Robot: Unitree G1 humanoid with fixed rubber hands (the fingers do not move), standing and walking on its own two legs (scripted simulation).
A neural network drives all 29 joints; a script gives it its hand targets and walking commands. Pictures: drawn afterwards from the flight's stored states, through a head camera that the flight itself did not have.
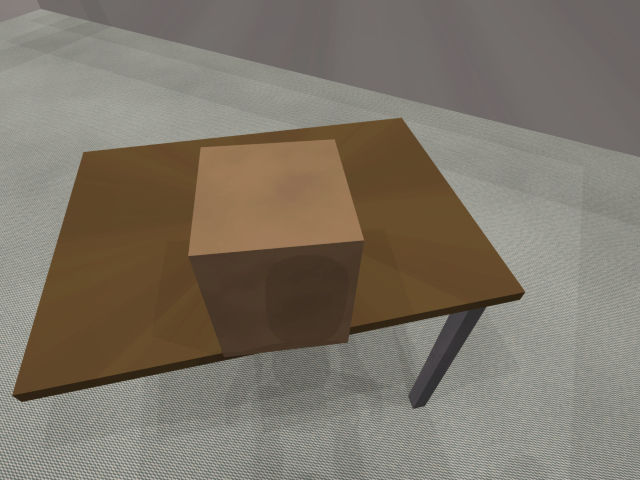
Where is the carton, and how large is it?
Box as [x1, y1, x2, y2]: [188, 139, 363, 356]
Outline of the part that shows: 334,139 201,147 188,256 224,356 347,342 363,238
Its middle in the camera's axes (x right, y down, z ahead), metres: -0.06 +0.02 +0.60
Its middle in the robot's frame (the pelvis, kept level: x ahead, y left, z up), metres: +0.46 +0.06 +0.01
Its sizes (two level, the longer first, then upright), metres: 0.210 0.200 0.250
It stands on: a table, 0.65 m high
